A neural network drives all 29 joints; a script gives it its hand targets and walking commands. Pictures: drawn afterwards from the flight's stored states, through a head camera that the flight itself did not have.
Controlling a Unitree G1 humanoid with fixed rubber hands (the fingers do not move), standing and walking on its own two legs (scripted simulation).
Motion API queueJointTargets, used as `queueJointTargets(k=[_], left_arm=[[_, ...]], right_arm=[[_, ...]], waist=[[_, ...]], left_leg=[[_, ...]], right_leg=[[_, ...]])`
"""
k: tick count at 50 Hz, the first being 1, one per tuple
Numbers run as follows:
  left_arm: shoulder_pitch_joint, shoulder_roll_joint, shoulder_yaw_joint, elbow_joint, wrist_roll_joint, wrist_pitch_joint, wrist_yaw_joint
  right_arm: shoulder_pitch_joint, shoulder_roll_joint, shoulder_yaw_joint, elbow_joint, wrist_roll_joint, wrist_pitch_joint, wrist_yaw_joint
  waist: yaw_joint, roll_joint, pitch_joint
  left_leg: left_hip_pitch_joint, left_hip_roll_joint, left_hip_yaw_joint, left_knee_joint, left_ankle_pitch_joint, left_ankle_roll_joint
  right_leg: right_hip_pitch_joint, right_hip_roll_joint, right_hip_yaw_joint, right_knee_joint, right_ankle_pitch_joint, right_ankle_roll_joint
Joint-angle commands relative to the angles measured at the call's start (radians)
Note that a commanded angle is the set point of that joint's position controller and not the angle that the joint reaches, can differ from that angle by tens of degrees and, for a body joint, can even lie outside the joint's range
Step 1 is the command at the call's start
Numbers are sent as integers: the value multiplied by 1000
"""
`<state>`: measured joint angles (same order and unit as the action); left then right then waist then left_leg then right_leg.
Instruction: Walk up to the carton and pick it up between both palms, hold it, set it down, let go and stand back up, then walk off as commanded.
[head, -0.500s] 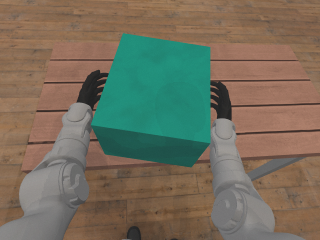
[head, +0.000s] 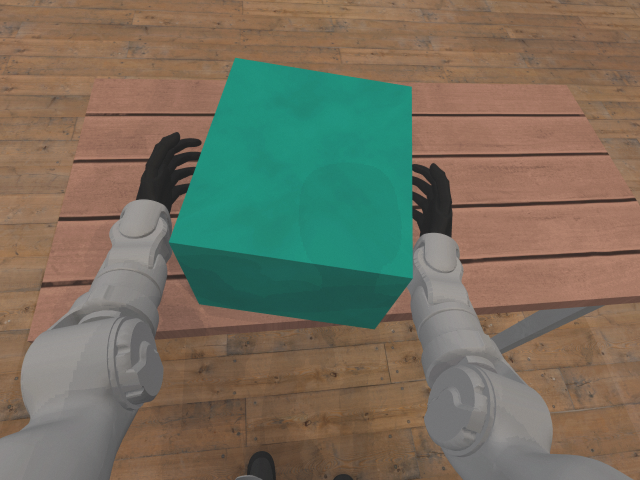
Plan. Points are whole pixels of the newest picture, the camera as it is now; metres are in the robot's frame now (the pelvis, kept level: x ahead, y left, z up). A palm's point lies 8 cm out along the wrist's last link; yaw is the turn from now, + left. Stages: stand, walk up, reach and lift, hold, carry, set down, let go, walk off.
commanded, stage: set down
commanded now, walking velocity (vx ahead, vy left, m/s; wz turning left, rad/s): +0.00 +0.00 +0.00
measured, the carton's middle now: (305, 195) +0.49 +0.02 +0.00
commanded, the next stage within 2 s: none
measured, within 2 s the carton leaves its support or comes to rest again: neither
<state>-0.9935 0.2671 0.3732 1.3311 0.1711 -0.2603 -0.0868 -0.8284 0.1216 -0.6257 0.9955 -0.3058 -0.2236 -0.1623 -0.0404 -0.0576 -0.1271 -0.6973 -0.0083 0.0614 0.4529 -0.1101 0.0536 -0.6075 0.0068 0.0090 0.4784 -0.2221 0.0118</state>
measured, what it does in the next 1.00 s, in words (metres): stands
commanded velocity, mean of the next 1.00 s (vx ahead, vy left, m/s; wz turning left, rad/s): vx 0.00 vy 0.00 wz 0.00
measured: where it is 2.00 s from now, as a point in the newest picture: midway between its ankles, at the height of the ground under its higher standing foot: outside the picture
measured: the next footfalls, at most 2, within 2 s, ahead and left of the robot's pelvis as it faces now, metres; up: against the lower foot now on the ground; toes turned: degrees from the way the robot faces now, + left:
none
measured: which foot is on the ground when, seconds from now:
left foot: down 0.00-1.00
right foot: down 0.00-1.00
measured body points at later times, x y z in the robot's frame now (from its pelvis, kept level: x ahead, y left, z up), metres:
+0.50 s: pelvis +0.00 +0.01 -0.01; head +0.11 +0.05 +0.43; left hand +0.47 +0.22 +0.02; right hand +0.43 -0.14 +0.02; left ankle +0.05 +0.09 -0.73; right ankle -0.02 -0.13 -0.73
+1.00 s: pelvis -0.02 +0.01 +0.00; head +0.04 +0.05 +0.44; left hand +0.41 +0.23 +0.02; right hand +0.37 -0.15 +0.02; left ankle +0.05 +0.09 -0.73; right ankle -0.02 -0.13 -0.73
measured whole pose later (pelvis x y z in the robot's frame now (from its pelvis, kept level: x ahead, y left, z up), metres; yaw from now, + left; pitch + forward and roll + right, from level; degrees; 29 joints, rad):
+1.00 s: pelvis -0.02 +0.01 +0.00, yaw +0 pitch +17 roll -2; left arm -0.86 0.36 0.02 1.42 -0.15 -0.31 -0.08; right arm -0.68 0.02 -0.16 1.15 0.17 -0.28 -0.23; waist -0.08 -0.06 -0.20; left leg -0.70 0.00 0.06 0.53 -0.13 0.05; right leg -0.59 0.01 0.01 0.52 -0.22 0.01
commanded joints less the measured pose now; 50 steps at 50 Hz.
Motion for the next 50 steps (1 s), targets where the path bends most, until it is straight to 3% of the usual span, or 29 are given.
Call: queueJointTargets(k=[1, 4, 6, 9, 10, 11, 13, 14, 15, 18, 19, 21, 22, 23, 24, 25, 27, 31, 32, 33, 34, 35, 39, 41, 42, 43, 45, 46, 50], left_arm=[[-561, 225, -195, 29, -203, -68, 31], [-562, 241, -282, 58, -272, -91, 19], [-574, 252, -311, 36, -304, -104, 16], [-556, 251, -341, 43, -327, -113, 12], [-557, 260, -332, 49, -321, -110, 18], [-562, 251, -341, 67, -320, -110, 21], [-540, 267, -346, 69, -338, -115, 21], [-516, 241, -361, 27, -333, -115, 23], [-501, 255, -337, 52, -316, -111, 21], [-468, 247, -345, 37, -336, -112, 12], [-432, 247, -324, 15, -312, -115, 13], [-414, 233, -332, -8, -323, -115, 11], [-396, 243, -306, -10, -296, -114, 8], [-388, 232, -332, 18, -307, -112, 5], [-387, 223, -341, 0, -305, -114, 6], [-364, 228, -319, -37, -283, -107, 9], [-312, 226, -329, -81, -293, -120, 5], [-275, 235, -304, 12, -274, -103, -11], [-258, 232, -325, 26, -282, -99, -13], [-272, 236, -327, -11, -286, -101, -13], [-330, 256, -339, 17, -306, -108, -11], [-261, 262, -332, -38, -311, -113, -11], [-304, 264, -388, 10, -356, -104, -14], [-243, 260, -385, -22, -351, -109, -14], [-267, 271, -392, -8, -380, -109, -13], [-190, 271, -379, -39, -359, -106, -16], [-254, 301, -382, 9, -369, -105, -19], [-238, 284, -410, -24, -393, -111, -18], [-176, 271, -405, -92, -398, -115, -17]], right_arm=[[-420, -120, 281, 65, 133, -5, -42], [-457, -156, 310, 66, 180, -15, -52], [-472, -206, 340, 31, 230, -31, -52], [-443, -244, 361, 101, 279, -42, -51], [-447, -265, 357, 112, 280, -35, -50], [-462, -289, 342, 133, 279, -40, -54], [-465, -297, 373, 89, 307, -53, -54], [-425, -318, 353, 132, 299, -63, -55], [-401, -306, 376, 132, 312, -68, -55], [-374, -320, 392, 141, 334, -87, -52], [-334, -310, 409, 122, 353, -100, -48], [-327, -322, 413, 112, 353, -114, -49], [-291, -315, 429, 115, 369, -126, -53], [-306, -328, 420, 127, 363, -128, -54], [-320, -330, 420, 134, 371, -133, -53], [-288, -328, 434, 114, 379, -142, -53], [-245, -321, 449, 46, 385, -176, -66], [-239, -325, 509, 71, 440, -173, -65], [-229, -326, 520, 79, 450, -163, -67], [-244, -329, 524, 32, 447, -163, -68], [-301, -340, 512, 29, 451, -148, -64], [-230, -328, 539, -18, 473, -154, -67], [-272, -346, 500, 7, 467, -121, -76], [-207, -321, 531, -16, 477, -122, -76], [-228, -334, 532, -34, 481, -110, -74], [-167, -314, 548, -47, 481, -116, -83], [-209, -324, 542, -51, 484, -90, -88], [-195, -305, 550, -55, 505, -89, -83], [-135, -289, 565, -68, 509, -88, -82]], waist=[[-80, 81, -740], [-103, 116, -782], [-81, 149, -885], [-99, 186, -898], [-74, 191, -890], [-85, 213, -875], [-58, 185, -903], [-90, 214, -886], [-52, 200, -874], [-66, 197, -854], [-35, 219, -864], [-44, 210, -874], [-24, 212, -886], [-45, 217, -842], [-45, 247, -829], [-14, 248, -848], [-32, 228, -876], [6, 194, -754], [-5, 201, -704], [-2, 195, -738], [-4, 197, -729], [9, 187, -719], [-52, 181, -603], [-25, 182, -604], [-38, 172, -607], [-24, 161, -604], [-21, 157, -556], [-37, 167, -540], [-27, 182, -543]], left_leg=[[298, 21, -31, 129, 42, -19], [303, 20, -38, 154, 96, -34], [342, 19, -38, 185, 198, -52], [418, 31, -53, 213, 295, -69], [427, 38, -50, 217, 306, -80], [459, 43, -61, 217, 313, -90], [447, 40, -58, 225, 339, -90], [509, 46, -70, 221, 369, -102], [503, 46, -65, 229, 409, -100], [534, 39, -65, 233, 431, -106], [547, 40, -64, 227, 462, -111], [585, 37, -64, 231, 511, -118], [589, 30, -57, 225, 530, -119], [584, 37, -68, 226, 531, -127], [617, 42, -77, 228, 541, -138], [640, 47, -75, 229, 557, -141], [649, 37, -72, 243, 577, -139], [582, 31, -61, 229, 502, -116], [561, 25, -61, 215, 431, -110], [569, 28, -64, 212, 449, -109], [528, 25, -58, 210, 367, -103], [551, 23, -62, 202, 360, -98], [507, 27, -72, 168, 158, -90], [531, 29, -76, 169, 163, -83], [527, 37, -90, 167, 132, -83], [555, 33, -81, 160, 158, -85], [473, 28, -77, 147, 70, -69], [506, 32, -86, 134, 61, -67], [554, 35, -98, 132, 62, -73]], right_leg=[[169, -13, -11, 48, 276, 41], [143, -8, -17, 62, 310, 33], [134, -2, -22, 78, 356, 20], [66, 7, -20, 73, 377, 9], [52, 11, -22, 78, 348, 2], [5, 17, -27, 71, 315, 1], [15, 14, -28, 67, 335, 2], [-10, 22, -39, 56, 334, 4], [7, 18, -33, 58, 373, 7], [-12, 16, -35, 40, 359, 10], [-6, 21, -33, 40, 356, 15], [-5, 22, -40, 29, 391, 14], [29, 28, -34, 23, 402, 15], [3, 27, -42, 27, 387, 13], [-36, 30, -49, 19, 335, 8], [-26, 32, -42, 12, 339, 4], [2, 36, -46, 9, 396, 11], [40, 26, -32, 13, 385, 7], [34, 23, -33, 10, 344, 8], [50, 25, -40, 17, 371, 5], [21, 21, -40, 21, 292, 3], [59, 18, -31, 7, 300, 1], [11, 13, -39, -10, 146, -1], [37, 12, -38, 0, 154, -4], [17, 13, -42, -3, 126, -4], [61, 15, -41, -16, 156, -3], [44, 4, -29, -16, 75, -5], [49, 3, -30, -18, 86, -6], [46, 6, -36, -27, 70, -14]])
